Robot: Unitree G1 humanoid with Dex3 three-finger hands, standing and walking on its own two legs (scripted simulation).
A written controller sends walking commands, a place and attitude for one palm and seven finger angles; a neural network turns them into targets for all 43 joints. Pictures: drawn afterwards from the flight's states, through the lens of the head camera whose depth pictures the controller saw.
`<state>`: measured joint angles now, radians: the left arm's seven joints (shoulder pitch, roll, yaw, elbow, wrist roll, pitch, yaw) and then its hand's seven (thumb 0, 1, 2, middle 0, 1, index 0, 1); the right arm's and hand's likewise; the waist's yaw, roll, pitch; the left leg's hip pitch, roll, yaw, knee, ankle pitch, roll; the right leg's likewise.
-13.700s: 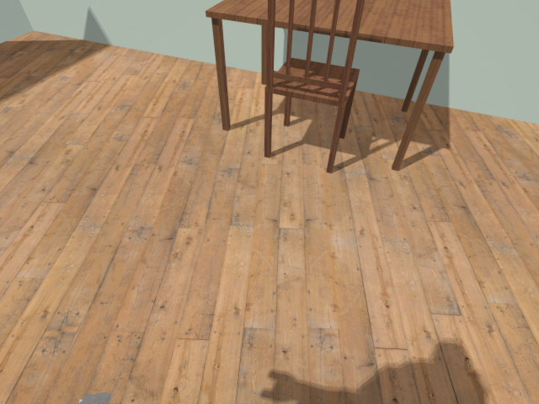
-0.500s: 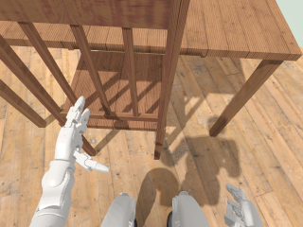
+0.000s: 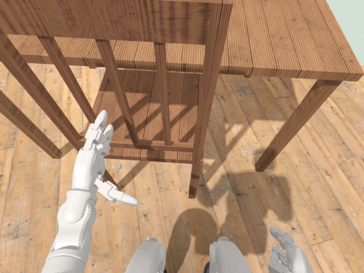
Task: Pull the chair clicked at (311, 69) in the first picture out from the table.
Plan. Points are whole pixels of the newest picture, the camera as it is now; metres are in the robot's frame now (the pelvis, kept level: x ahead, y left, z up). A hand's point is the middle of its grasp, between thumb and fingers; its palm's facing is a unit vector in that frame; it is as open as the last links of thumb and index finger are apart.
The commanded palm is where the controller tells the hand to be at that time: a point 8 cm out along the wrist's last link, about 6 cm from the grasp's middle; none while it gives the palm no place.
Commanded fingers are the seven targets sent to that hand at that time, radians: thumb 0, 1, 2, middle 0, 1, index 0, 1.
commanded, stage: aim the fingers beside a spindle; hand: left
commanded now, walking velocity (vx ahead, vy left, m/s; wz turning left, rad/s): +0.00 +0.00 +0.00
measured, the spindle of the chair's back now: (123, 104) +0.47 +0.15 +0.06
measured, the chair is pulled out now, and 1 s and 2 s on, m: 0.00 0.00 0.00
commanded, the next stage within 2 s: push the fingers through the gap in 0.06 s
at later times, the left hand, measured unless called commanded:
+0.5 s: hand (124, 154) +0.36 +0.14 +0.02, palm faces -0.06 -1.00 -0.03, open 17.0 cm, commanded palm +0.35 +0.20 +0.02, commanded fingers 0.00 -0.50 0.30 -0.06 -0.08 -0.06 -0.08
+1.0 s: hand (127, 134) +0.42 +0.15 +0.02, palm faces -0.03 -1.00 -0.06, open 17.0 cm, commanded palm +0.39 +0.19 +0.02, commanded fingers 0.00 -0.50 0.30 -0.06 -0.08 -0.06 -0.08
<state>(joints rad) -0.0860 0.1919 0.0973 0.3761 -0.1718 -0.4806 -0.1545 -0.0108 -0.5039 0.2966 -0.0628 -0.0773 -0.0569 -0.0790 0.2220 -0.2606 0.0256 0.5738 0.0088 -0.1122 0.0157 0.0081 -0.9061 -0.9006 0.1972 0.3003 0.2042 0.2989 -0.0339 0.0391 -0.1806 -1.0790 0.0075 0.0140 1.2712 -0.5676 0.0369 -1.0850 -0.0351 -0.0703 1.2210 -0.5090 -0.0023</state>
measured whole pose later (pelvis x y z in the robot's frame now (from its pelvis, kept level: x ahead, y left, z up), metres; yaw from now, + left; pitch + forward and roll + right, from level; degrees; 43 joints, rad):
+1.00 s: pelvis +0.00 +0.00 -0.01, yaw -1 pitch +24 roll -2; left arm -0.45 0.25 0.21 0.73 -0.11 -0.47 -0.11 -0.01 -0.50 0.30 -0.06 -0.08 -0.06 -0.08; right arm 0.25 -0.26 0.02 0.61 -0.01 -0.07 0.02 0.01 -0.91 -0.90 0.20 0.30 0.20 0.30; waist -0.09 0.04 -0.16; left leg -1.14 0.02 0.02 1.29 -0.57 0.04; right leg -1.15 -0.03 -0.06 1.24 -0.50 0.00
